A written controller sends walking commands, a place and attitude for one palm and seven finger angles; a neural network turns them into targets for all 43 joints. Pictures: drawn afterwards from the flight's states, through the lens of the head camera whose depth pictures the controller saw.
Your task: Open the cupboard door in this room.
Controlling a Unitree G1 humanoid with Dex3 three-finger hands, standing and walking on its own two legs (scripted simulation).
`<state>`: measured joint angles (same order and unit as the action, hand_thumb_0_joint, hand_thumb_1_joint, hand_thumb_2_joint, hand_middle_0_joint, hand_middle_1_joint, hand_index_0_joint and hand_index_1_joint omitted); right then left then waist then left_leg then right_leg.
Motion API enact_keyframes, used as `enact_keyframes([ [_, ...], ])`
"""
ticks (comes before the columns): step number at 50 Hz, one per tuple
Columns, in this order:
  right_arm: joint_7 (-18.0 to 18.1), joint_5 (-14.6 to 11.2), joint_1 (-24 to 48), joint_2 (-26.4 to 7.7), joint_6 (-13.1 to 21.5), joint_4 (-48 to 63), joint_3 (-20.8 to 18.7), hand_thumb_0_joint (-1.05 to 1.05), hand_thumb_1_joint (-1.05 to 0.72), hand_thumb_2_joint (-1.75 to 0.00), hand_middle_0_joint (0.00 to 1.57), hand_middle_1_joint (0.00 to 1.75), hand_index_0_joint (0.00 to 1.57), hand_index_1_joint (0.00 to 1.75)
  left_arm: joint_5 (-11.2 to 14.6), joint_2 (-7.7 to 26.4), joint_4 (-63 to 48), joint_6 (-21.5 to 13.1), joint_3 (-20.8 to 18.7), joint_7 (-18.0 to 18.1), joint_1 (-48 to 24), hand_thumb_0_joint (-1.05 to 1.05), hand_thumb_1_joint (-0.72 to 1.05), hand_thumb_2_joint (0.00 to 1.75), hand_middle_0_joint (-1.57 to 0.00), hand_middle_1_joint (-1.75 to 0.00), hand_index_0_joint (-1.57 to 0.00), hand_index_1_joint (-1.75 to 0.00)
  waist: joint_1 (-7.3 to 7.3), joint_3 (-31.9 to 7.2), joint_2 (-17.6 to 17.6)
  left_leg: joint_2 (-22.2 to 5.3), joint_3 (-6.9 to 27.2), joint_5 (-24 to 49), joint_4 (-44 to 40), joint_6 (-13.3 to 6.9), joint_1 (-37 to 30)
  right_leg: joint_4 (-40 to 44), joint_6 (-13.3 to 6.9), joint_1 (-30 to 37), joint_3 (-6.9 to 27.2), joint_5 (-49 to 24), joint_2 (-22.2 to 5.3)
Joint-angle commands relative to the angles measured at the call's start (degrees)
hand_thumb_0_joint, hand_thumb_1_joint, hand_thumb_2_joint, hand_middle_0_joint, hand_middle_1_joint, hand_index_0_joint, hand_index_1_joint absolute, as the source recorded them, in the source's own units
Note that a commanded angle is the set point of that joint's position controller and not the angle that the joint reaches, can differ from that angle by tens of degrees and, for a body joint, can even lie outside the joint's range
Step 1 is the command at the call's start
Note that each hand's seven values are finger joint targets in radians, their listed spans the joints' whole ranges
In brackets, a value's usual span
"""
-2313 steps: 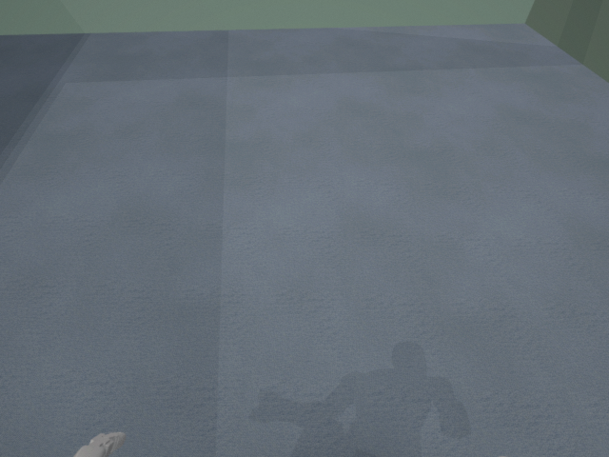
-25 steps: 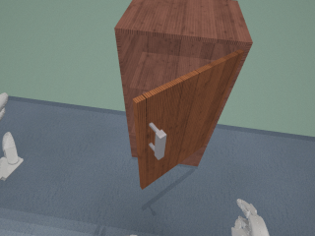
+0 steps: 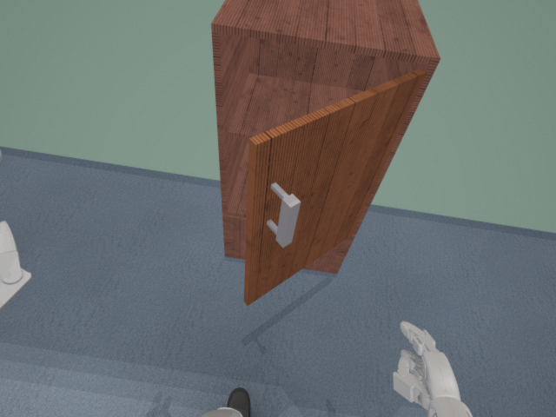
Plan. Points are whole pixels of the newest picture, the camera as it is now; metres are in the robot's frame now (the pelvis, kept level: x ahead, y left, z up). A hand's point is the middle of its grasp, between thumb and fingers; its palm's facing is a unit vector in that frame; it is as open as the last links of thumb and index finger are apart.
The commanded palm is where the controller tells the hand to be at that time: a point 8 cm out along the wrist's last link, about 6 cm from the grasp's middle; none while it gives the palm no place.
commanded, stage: stop stepping back and stand still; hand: left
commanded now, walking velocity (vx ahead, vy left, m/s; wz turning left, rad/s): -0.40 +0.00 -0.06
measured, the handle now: (280, 215) +0.46 +0.04 -0.03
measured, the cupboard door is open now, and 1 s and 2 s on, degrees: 45 45 45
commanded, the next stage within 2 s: let the arm hang, fingers relaxed in 0.92 s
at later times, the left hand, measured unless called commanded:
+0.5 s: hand out of the picture +0.11 +0.25 +0.18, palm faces +0.28 -0.80 -0.53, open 7.4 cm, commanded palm +0.07 +0.30 +0.18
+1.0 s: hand out of the picture +0.09 +0.26 +0.18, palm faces +0.39 -0.78 -0.50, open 7.4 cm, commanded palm none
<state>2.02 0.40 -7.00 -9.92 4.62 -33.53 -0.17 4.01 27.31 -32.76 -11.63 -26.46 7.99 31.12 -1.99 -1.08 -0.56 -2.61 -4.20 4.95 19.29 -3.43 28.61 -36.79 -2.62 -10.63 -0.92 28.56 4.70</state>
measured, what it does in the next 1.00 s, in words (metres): walks backwards: right foot, then left foot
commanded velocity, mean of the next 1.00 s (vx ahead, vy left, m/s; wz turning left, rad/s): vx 0.11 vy -0.01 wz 0.00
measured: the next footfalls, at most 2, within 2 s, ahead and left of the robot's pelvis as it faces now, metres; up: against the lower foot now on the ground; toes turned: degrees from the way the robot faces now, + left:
right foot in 0.04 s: -0.08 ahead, -0.13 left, +0.00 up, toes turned +0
left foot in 0.16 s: +0.11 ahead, +0.08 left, +0.00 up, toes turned -3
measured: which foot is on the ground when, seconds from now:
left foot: down 0.00-0.04, up 0.06-0.14, down 0.16-0.46, up 0.48-0.66, down 0.68-1.00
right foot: up 0.00-0.02, down 0.04-0.16, up 0.18-0.44, down 0.46-1.00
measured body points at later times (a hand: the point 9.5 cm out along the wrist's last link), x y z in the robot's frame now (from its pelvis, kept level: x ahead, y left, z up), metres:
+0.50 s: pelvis -0.10 +0.01 +0.00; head -0.10 +0.04 +0.45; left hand +0.08 +0.29 +0.20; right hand +0.02 -0.24 -0.08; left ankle +0.04 +0.09 -0.71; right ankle -0.11 -0.07 -0.73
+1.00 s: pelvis -0.11 +0.01 +0.00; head -0.11 +0.01 +0.45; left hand +0.07 +0.30 +0.21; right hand +0.02 -0.21 -0.10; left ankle -0.13 +0.14 -0.70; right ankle -0.11 -0.05 -0.73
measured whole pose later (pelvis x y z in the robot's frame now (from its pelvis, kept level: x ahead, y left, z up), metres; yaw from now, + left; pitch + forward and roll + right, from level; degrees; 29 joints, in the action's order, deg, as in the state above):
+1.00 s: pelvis -0.11 +0.01 +0.00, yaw -2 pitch +0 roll +0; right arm 2.3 0.2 -14.0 -9.9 7.2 -38.8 1.0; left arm 1.8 24.4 -28.6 -11.9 -23.8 8.5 31.5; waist 0.4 -0.1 0.8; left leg -1.5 -0.4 -23.8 51.4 0.3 22.0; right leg -32.5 -5.0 -15.6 -5.3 16.9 2.6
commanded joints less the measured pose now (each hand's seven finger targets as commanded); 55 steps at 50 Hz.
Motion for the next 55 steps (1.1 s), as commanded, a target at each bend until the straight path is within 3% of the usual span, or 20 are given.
enact_keyframes([
  [1,0.7,-0.4,1.5,-8.3,1.6,5.0,-2.7,0.00,-0.90,-0.90,0.20,0.30,0.20,0.30,0.0,10.0,-11.4,-4.1,-3.8,0.7,-3.2,0.00,0.90,0.90,-0.20,-0.30,-0.20,-0.30,1.92,-8.6,-5.0,-2.2,5.0,-18.8,19.9,6.1,-20.9,28.2,-6.6,-18.2,23.3,-3.1,-18.8],
  [2,1.0,0.3,1.7,-8.2,1.7,3.6,-2.6,0.00,-0.90,-0.90,0.20,0.30,0.20,0.30,-0.5,11.7,-13.1,-4.8,-4.6,1.4,-6.3,0.00,0.90,0.90,-0.20,-0.30,-0.20,-0.30,1.59,-6.9,-5.4,0.1,6.3,-23.0,30.9,6.6,-18.1,28.7,-10.1,-20.7,25.8,-14.0,-26.0],
  [6,3.6,-1.0,2.9,-8.3,2.8,6.5,-1.4,0.00,-0.90,-0.90,0.20,0.30,0.20,0.30,-1.4,11.1,-11.8,-2.6,-4.1,0.3,-11.7,0.00,0.90,0.90,-0.20,-0.30,-0.20,-0.30,3.39,-4.9,-8.2,2.7,2.8,-8.3,13.5,4.4,-16.7,7.0,-0.1,-6.0,3.5,-50.9,-12.2],
  [8,3.6,-0.7,2.9,-9.8,3.9,6.5,-1.6,0.00,-0.90,-0.90,0.20,0.30,0.20,0.30,-1.0,10.3,-11.8,-0.9,-4.4,0.2,-8.9,0.00,0.90,0.90,-0.20,-0.30,-0.20,-0.30,1.96,-9.1,18.0,-10.1,18.4,27.1,1.8,-1.5,-29.7,-12.3,4.3,-13.8,-0.6,-11.4,-1.9],
  [9,2.7,0.1,0.0,-8.5,5.2,5.4,-1.8,0.00,-0.90,-0.90,0.20,0.30,0.20,0.30,-1.4,9.9,-11.0,-2.0,-4.4,0.4,-8.8,0.00,0.90,0.90,-0.20,-0.30,-0.20,-0.30,1.74,-10.5,18.5,-13.7,22.8,22.3,-1.0,-3.0,-28.2,-18.8,2.8,-12.9,4.8,6.6,-0.9],
  [14,1.0,0.3,1.0,-8.0,5.4,7.3,-1.5,0.00,-0.90,-0.90,0.20,0.30,0.20,0.30,-0.6,8.4,-13.1,-1.3,-6.4,1.4,4.7,0.00,0.90,0.90,-0.20,-0.30,-0.20,-0.30,1.67,-6.6,11.7,-10.1,18.8,-40.1,-15.1,0.2,-8.7,-12.8,2.3,-2.5,0.4,-1.4,-1.2],
  [19,1.4,1.1,1.3,-8.2,4.3,7.5,-1.9,0.00,-0.90,-0.90,0.20,0.30,0.20,0.30,-1.4,8.0,-12.9,-0.2,-6.1,2.4,9.6,0.00,0.90,0.90,-0.20,-0.30,-0.20,-0.30,1.30,-3.3,16.5,-5.4,9.4,-45.0,-16.6,4.4,3.7,0.8,0.8,11.9,-7.2,1.0,2.0],
  [21,2.1,1.2,0.3,-8.0,3.6,6.6,-2.3,0.00,-0.90,-0.90,0.20,0.30,0.20,0.30,-1.8,9.7,-12.7,0.3,-6.4,2.4,8.2,0.00,0.90,0.90,-0.20,-0.30,-0.20,-0.30,1.55,-3.2,5.1,-0.4,3.4,-37.7,-1.7,5.5,-0.5,16.9,-1.1,9.1,-3.0,1.5,-2.6],
  [23,2.8,0.9,-0.5,-8.2,2.5,5.6,-2.4,0.00,-0.90,-0.90,0.20,0.30,0.20,0.30,-1.0,10.5,-14.7,0.6,-6.0,2.2,3.5,0.00,0.90,0.90,-0.20,-0.30,-0.20,-0.30,2.48,-1.7,-10.1,3.7,4.9,-24.5,32.8,5.1,-7.4,31.1,-8.8,-13.7,21.7,8.6,-22.8],
  [25,1.9,1.9,-1.9,-9.6,2.9,2.6,-2.4,0.00,-0.90,-0.90,0.20,0.30,0.20,0.30,-1.0,15.2,-13.2,-0.8,-10.1,1.2,-5.6,0.00,0.90,0.90,-0.20,-0.30,-0.20,-0.30,4.69,-2.2,-9.0,-0.9,7.0,-20.5,44.3,5.6,-4.1,28.3,-10.3,-19.9,19.2,5.0,-26.3],
  [27,3.0,0.0,-2.1,-8.5,3.8,3.3,-2.6,0.00,-0.90,-0.90,0.20,0.30,0.20,0.30,-1.7,8.5,-5.0,-0.1,-3.9,1.1,-9.6,0.00,0.90,0.90,-0.20,-0.30,-0.20,-0.30,5.04,-1.4,-9.3,-0.4,5.0,-22.3,39.4,4.9,-6.8,28.8,-4.7,-20.8,14.3,19.2,-20.2],
  [32,5.3,0.2,-1.5,-8.6,6.4,2.3,-1.8,0.00,-0.90,-0.90,0.20,0.30,0.20,0.30,-3.3,5.2,-1.1,-1.1,-0.1,2.1,-9.2,0.00,0.90,0.90,-0.20,-0.30,-0.20,-0.30,2.86,3.8,0.9,1.2,-0.3,-27.9,8.9,1.0,-14.4,19.5,-3.8,-12.4,9.2,7.6,-16.3],
  [35,4.6,0.1,-2.1,-10.4,7.2,4.5,-1.8,0.00,-0.90,-0.90,0.20,0.30,0.20,0.30,-3.5,6.0,-8.0,-2.9,-0.8,2.2,-11.9,0.00,0.90,0.90,-0.20,-0.30,-0.20,-0.30,2.96,3.1,12.6,-9.1,17.9,-27.3,-1.0,-4.0,-18.5,1.2,1.1,-14.5,2.4,-5.7,-6.3],
  [38,3.3,0.7,-2.1,-7.8,7.8,3.8,-1.3,0.00,-0.90,-0.90,0.20,0.30,0.20,0.30,-3.9,8.9,-11.7,-3.4,-4.0,2.0,-10.2,0.00,0.90,0.90,-0.20,-0.30,-0.20,-0.30,3.42,3.1,16.1,-14.6,24.4,-23.8,-6.4,-7.0,-14.1,-11.6,2.9,-15.0,-0.9,-0.4,-5.0],
  [42,2.1,-0.2,-1.8,-8.8,8.2,4.6,-1.5,0.00,-0.90,-0.90,0.20,0.30,0.20,0.30,-3.1,8.3,-9.7,-2.2,-5.5,2.4,-2.6,0.00,0.90,0.90,-0.20,-0.30,-0.20,-0.30,1.88,0.9,12.0,-9.6,10.5,-21.6,1.8,-2.6,-8.7,5.0,2.8,-0.4,-3.5,-9.1,-4.1],
  [46,1.5,-0.4,-2.3,-7.9,6.1,4.9,-2.6,0.00,-0.90,-0.90,0.20,0.30,0.20,0.30,-1.9,8.1,-4.4,-1.9,-5.9,2.0,-1.8,0.00,0.90,0.90,-0.20,-0.30,-0.20,-0.30,2.50,-1.4,-9.5,2.5,1.7,-31.3,31.8,3.2,1.7,23.2,-7.8,2.3,27.1,-3.0,-21.6],
  [47,1.4,-0.9,-2.1,-8.2,5.7,4.4,-3.1,0.00,-0.90,-0.90,0.20,0.30,0.20,0.30,-1.7,6.7,-2.8,-1.8,-5.0,2.0,-2.0,0.00,0.90,0.90,-0.20,-0.30,-0.20,-0.30,2.39,-0.2,-7.6,1.7,4.2,-32.2,40.1,3.3,3.2,25.1,-8.8,0.4,29.0,-3.7,-23.2],
  [50,1.4,-0.4,-2.4,-7.1,4.9,3.8,-1.7,0.00,-0.90,-0.90,0.20,0.30,0.20,0.30,-1.8,6.3,-0.7,-2.8,-5.2,1.6,-0.4,0.00,0.90,0.90,-0.20,-0.30,-0.20,-0.30,3.36,-1.3,-4.3,-0.9,5.2,-27.2,32.7,3.5,-0.3,18.5,-7.9,1.3,15.3,-25.5,-20.4],
  [51,-3.7,0.3,-2.3,-9.4,4.0,-8.3,-3.7,0.00,-0.90,-0.90,0.20,0.30,0.20,0.30,-8.0,-8.4,37.7,7.2,16.6,-5.2,-7.9,0.00,0.90,0.90,-0.20,-0.30,-0.20,-0.30,4.74,-0.7,-1.8,-3.5,3.2,-31.6,34.1,3.0,4.5,8.0,-7.1,-0.3,2.0,-46.8,-23.7],
  [55,-3.0,0.5,-9.1,-6.2,-2.5,-6.5,-1.7,0.00,-0.90,-0.90,0.20,0.30,0.20,0.30,-5.4,-10.9,45.2,11.7,20.0,-7.3,-9.9,0.00,0.90,0.90,-0.20,-0.30,-0.20,-0.30,4.64,-2.2,-7.8,0.2,3.9,-6.5,15.1,2.2,-14.0,1.4,-1.9,-8.3,-1.7,-32.4,-14.5],
])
